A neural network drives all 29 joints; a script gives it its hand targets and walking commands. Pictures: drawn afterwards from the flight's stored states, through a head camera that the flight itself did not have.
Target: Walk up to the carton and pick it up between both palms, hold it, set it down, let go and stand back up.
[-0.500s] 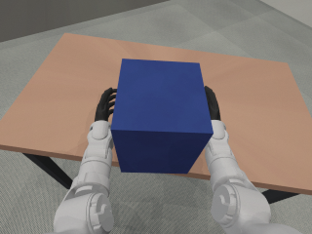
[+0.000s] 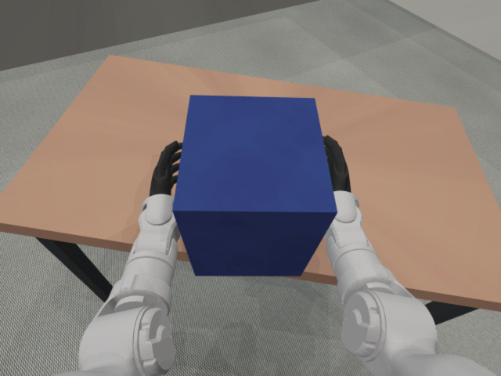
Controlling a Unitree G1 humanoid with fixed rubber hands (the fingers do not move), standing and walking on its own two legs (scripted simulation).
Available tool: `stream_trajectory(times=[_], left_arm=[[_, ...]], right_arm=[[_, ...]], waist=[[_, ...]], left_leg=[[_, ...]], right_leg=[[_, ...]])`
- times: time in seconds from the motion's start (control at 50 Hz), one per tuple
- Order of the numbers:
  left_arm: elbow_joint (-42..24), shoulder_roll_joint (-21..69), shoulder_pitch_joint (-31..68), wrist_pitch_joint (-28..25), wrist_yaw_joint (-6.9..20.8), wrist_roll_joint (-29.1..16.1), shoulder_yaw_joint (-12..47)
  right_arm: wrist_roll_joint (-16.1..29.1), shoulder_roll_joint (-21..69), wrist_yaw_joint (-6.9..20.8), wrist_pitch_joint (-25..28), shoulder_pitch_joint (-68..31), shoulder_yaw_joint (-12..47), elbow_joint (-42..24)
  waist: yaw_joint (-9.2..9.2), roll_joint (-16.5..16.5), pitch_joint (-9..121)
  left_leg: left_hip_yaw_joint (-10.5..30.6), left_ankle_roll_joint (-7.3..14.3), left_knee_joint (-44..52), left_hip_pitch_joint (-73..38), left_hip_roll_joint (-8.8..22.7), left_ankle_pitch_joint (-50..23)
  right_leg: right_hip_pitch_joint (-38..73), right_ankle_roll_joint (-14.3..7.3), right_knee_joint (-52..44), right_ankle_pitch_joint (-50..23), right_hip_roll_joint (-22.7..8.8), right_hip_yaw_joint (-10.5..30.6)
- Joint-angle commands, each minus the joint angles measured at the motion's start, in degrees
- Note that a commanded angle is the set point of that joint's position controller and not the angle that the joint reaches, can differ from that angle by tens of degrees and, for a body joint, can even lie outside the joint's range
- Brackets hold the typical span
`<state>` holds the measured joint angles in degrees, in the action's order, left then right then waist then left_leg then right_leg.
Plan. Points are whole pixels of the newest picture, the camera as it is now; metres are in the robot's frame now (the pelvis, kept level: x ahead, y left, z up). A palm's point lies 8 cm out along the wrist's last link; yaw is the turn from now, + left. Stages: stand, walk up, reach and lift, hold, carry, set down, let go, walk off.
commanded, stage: reach and lift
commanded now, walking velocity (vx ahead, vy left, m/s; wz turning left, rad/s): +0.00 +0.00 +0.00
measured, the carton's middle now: (250, 193) +0.39 +0.01 +0.04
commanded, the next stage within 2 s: none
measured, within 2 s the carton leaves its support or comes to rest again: neither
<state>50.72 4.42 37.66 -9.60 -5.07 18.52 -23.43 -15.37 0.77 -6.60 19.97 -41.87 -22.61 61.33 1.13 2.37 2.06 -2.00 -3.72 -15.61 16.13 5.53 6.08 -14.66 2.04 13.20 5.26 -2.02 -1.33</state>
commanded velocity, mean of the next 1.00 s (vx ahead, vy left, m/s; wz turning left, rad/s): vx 0.00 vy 0.00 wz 0.00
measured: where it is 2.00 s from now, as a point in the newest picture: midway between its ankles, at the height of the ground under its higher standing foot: outside the picture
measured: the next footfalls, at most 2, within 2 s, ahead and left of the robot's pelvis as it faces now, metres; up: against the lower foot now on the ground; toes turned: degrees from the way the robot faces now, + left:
none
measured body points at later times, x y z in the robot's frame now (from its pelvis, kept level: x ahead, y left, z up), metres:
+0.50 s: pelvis +0.01 +0.01 +0.00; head +0.00 +0.03 +0.45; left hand +0.40 +0.16 +0.12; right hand +0.42 -0.13 +0.14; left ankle +0.01 +0.16 -0.75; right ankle +0.01 -0.14 -0.75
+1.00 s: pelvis +0.00 +0.01 +0.00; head -0.03 +0.03 +0.45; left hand +0.38 +0.16 +0.16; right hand +0.39 -0.14 +0.16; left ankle +0.01 +0.16 -0.75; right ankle +0.01 -0.14 -0.75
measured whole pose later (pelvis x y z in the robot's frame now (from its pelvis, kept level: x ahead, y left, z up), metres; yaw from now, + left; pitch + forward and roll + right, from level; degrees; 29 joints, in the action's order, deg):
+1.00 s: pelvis +0.00 +0.01 +0.00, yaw +3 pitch -7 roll -1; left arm 15.6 4.9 34.7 28.9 -0.6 18.8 -16.1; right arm 7.4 -2.5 -9.7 -7.8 -39.1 -5.3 37.8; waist -4.7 3.2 -3.0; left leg 1.2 -3.1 -17.8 2.2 3.7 8.6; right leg 1.1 3.0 14.6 8.4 -3.4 -3.5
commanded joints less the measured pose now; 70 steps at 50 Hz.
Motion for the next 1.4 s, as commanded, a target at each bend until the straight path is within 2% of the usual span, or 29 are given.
stream_trajectory(times=[0.0, 0.04, 0.08, 0.1, 0.12, 0.14, 0.16, 0.2, 0.24, 0.28, 0.3, 0.34, 0.36, 0.42, 0.46, 0.5, 0.52, 0.62, 0.68, 0.78, 0.9, 0.96, 1.02, 1.04, 1.12, 1.22, 1.26, 1.32, 1.38], left_arm=[[-6.85, 32.52, 34.58, -0.90, 5.05, -0.46, 20.13], [-9.18, 33.52, 36.57, -0.65, 4.68, -1.32, 22.36], [-7.55, 33.57, 33.41, 2.03, 4.67, -1.27, 22.86], [-9.26, 34.56, 34.17, 2.65, 5.08, -1.78, 23.50], [-7.56, 34.31, 31.58, 4.47, 5.54, -1.97, 23.56], [-11.06, 35.43, 34.64, 4.50, 6.04, -3.05, 24.47], [-10.86, 34.33, 32.57, 5.42, 6.09, -3.29, 24.18], [-11.67, 34.11, 30.39, 8.26, 6.59, -3.57, 24.52], [-15.22, 35.08, 33.26, 9.15, 6.88, -5.13, 26.59], [-18.22, 35.47, 34.17, 10.11, 6.86, -6.47, 28.90], [-18.07, 36.33, 33.60, 11.29, 6.94, -6.84, 29.17], [-19.39, 35.02, 27.74, 15.87, 7.63, -6.29, 29.11], [-23.70, 34.84, 29.50, 17.47, 7.97, -7.58, 30.14], [-28.10, 33.92, 27.38, 22.27, 9.50, -6.80, 30.47], [-29.98, 34.04, 27.79, 24.48, 10.57, -6.67, 30.52], [-31.84, 32.71, 27.11, 25.88, 11.49, -6.16, 29.97], [-33.71, 33.15, 28.04, 26.32, 11.69, -6.43, 31.31], [-33.72, 33.95, 31.06, 28.21, 12.00, -6.36, 33.24], [-32.94, 33.37, 28.99, 30.35, 12.06, -5.33, 32.70], [-35.77, 33.83, 29.27, 33.20, 12.83, -6.45, 33.28], [-37.44, 32.23, 27.44, 35.79, 12.97, -5.07, 31.69], [-40.51, 31.74, 26.45, 37.26, 13.51, -5.34, 31.86], [-41.47, 30.67, 27.11, 38.32, 13.79, -5.41, 31.52], [-38.42, 29.22, 25.82, 39.24, 14.14, -4.06, 29.50], [-39.02, 28.34, 27.53, 40.86, 15.28, -3.37, 28.08], [-42.11, 29.86, 30.08, 40.65, 15.13, -5.91, 31.42], [-40.53, 30.34, 29.43, 40.95, 15.16, -5.95, 31.74], [-44.05, 30.78, 29.42, 41.34, 14.94, -6.08, 34.05], [-44.47, 29.92, 27.15, 42.15, 15.08, -5.35, 33.39]], right_arm=[[-1.95, 34.10, 6.91, 0.16, -29.31, 18.62, -3.92], [-1.31, 33.83, 6.91, 0.18, -31.04, 18.32, -6.03], [0.84, 33.40, 6.60, -2.91, -27.69, 19.70, -2.21], [0.94, 33.80, 6.41, -3.11, -28.40, 19.39, -5.11], [2.10, 33.41, 6.14, -4.73, -26.45, 20.65, -3.77], [2.53, 33.79, 6.08, -3.87, -29.54, 20.69, -7.92], [4.39, 34.75, 5.99, -4.95, -28.79, 23.40, -7.48], [8.14, 34.83, 5.67, -7.76, -27.23, 26.66, -7.20], [10.37, 35.33, 5.49, -7.57, -32.48, 29.16, -14.63], [11.97, 36.11, 5.46, -8.84, -32.66, 31.42, -16.14], [13.55, 36.20, 5.28, -9.58, -34.50, 33.28, -18.68], [16.81, 35.25, 4.35, -13.81, -30.43, 35.97, -19.42], [18.53, 35.60, 3.95, -15.21, -30.91, 37.68, -21.72], [21.47, 33.70, 2.51, -18.06, -30.35, 39.23, -25.33], [21.88, 33.30, 1.97, -19.27, -30.24, 39.38, -26.69], [22.78, 32.68, 1.93, -20.39, -28.80, 39.40, -27.35], [22.32, 32.08, 1.96, -20.74, -28.97, 38.83, -28.25], [21.11, 31.02, 3.00, -21.15, -31.62, 36.04, -30.52], [19.98, 29.50, 3.11, -22.27, -29.53, 33.51, -28.62], [21.93, 29.78, 3.07, -22.72, -32.35, 34.68, -31.95], [23.48, 30.37, 2.33, -24.66, -33.84, 37.80, -36.50], [25.75, 30.80, 1.39, -25.41, -34.42, 40.73, -39.81], [26.43, 31.50, 0.61, -26.82, -34.72, 41.99, -40.20], [25.85, 30.70, 0.43, -27.69, -34.06, 41.20, -38.42], [25.00, 30.65, 0.76, -28.61, -33.71, 38.57, -36.72], [25.74, 31.13, 0.30, -28.68, -34.95, 39.83, -39.48], [26.14, 30.50, 0.18, -28.82, -35.65, 39.14, -39.99], [27.52, 30.49, -0.21, -29.31, -34.35, 40.47, -40.41], [27.80, 29.28, -0.47, -29.68, -32.73, 41.25, -41.16]], waist=[[0.07, -2.95, 27.73], [-0.74, -4.00, 30.82], [-1.84, -4.45, 25.69], [-2.31, -4.46, 27.19], [-2.88, -3.62, 24.34], [-2.95, -2.68, 28.63], [-1.59, -2.57, 26.35], [-1.87, -2.64, 22.85], [-1.45, -2.18, 27.62], [-2.26, -2.24, 28.33], [-1.66, -1.36, 28.38], [-2.18, -0.64, 23.79], [-2.23, -0.38, 24.33], [-3.95, -1.06, 19.17], [-4.76, -0.89, 17.00], [-4.15, -1.96, 16.29], [-5.11, -1.87, 16.71], [-5.97, -4.64, 17.03], [-6.66, -5.27, 12.85], [-7.07, -4.60, 14.46], [-5.85, -1.85, 14.89], [-5.25, -1.24, 16.58], [-5.04, -0.04, 15.09], [-4.96, 1.14, 11.15], [-5.40, 0.49, 8.16], [-6.83, -0.58, 14.23], [-7.81, -2.52, 14.36], [-8.25, -4.49, 14.56], [-7.94, -3.22, 14.53]], left_leg=[[-5.49, 1.21, -1.31, -10.82, -5.96, -10.34], [-5.24, 0.59, -1.76, -12.29, -5.82, -10.94], [-4.33, 0.47, -2.80, -15.69, -5.72, -13.47], [-4.37, 0.28, -3.25, -15.33, -5.91, -14.67], [-3.88, 0.76, -2.73, -15.63, -6.14, -13.27], [-3.91, 0.61, -2.58, -14.97, -6.13, -13.56], [-3.44, 1.04, -3.33, -15.32, -6.35, -15.44], [-2.84, 1.37, -3.57, -15.25, -6.90, -16.38], [-2.37, 1.69, -3.96, -14.72, -7.05, -17.05], [-1.94, 1.31, -4.14, -16.34, -7.03, -17.37], [-1.53, 1.23, -4.68, -15.94, -7.25, -18.30], [-0.77, 1.82, -4.74, -16.81, -7.37, -18.38], [-0.54, 1.90, -4.56, -16.57, -7.45, -19.10], [0.19, 1.53, -4.27, -17.76, -7.92, -18.22], [0.41, 1.18, -3.90, -18.36, -8.01, -17.06], [0.30, 1.26, -3.26, -17.90, -8.05, -15.54], [0.51, 1.18, -3.20, -18.43, -8.17, -15.12], [0.60, 0.13, -2.34, -19.95, -7.89, -10.35], [0.51, 0.14, -1.00, -20.05, -7.47, -6.42], [0.83, 0.00, -2.24, -22.48, -7.58, -9.98], [0.44, 1.16, -1.88, -21.33, -8.19, -9.63], [0.23, 1.57, -2.60, -21.97, -8.55, -12.97], [0.11, 2.45, -1.87, -20.99, -8.97, -9.69], [-0.08, 3.03, -0.66, -19.53, -8.97, -6.37], [-0.83, 3.42, 1.36, -17.95, -8.45, -1.02], [-0.66, 2.10, -1.32, -21.08, -8.78, -7.00], [0.08, 1.86, -1.38, -21.82, -8.62, -7.58], [0.42, 0.93, -2.85, -23.44, -8.58, -11.62], [0.93, 0.51, -2.68, -24.06, -8.57, -13.79]], right_leg=[[11.32, -1.65, 1.40, -8.68, 4.58, -3.72], [9.26, -1.77, 1.16, -7.40, 4.82, -3.98], [8.90, -2.41, 0.41, -7.67, 5.12, -3.74], [10.04, -2.18, 0.95, -9.04, 5.02, -3.77], [10.72, -2.02, 0.34, -8.38, 4.91, -3.85], [10.87, -1.49, 0.93, -9.58, 5.14, -4.24], [12.26, -1.29, 1.32, -12.36, 5.00, -3.53], [14.80, -1.21, 1.61, -14.68, 4.81, -2.83], [15.15, -0.37, 2.39, -16.24, 4.78, -3.03], [16.14, -0.29, 2.94, -17.18, 4.97, -2.98], [17.08, -0.25, 2.75, -17.30, 5.22, -2.36], [19.61, 0.25, 2.76, -18.47, 5.38, -2.21], [20.17, 0.43, 2.92, -19.77, 5.29, -1.79], [20.28, 1.24, 3.34, -21.56, 5.25, -1.80], [20.57, 1.19, 2.72, -19.50, 5.44, -2.34], [20.94, 1.08, 2.37, -16.40, 5.08, -2.16], [20.34, 1.13, 2.47, -15.63, 5.33, -2.59], [16.05, 0.12, 0.72, -6.41, 5.17, -3.94], [14.99, -0.47, -0.05, -0.91, 5.24, -4.52], [15.47, 0.09, 0.28, -3.43, 5.23, -5.14], [17.77, 0.98, 0.70, -4.51, 5.31, -5.02], [20.44, 1.77, 1.46, -10.40, 5.12, -3.99], [20.81, 2.27, 1.17, -9.10, 5.27, -3.97], [20.70, 2.16, 0.50, -6.60, 4.96, -3.90], [18.84, 1.65, -0.38, -0.30, 4.60, -3.96], [20.41, 1.72, 0.59, -5.69, 5.03, -4.34], [19.32, 1.36, 0.61, -6.38, 4.91, -4.56], [19.50, 1.16, 1.04, -8.69, 5.26, -4.97], [19.61, 1.18, 0.90, -10.02, 5.64, -5.27]])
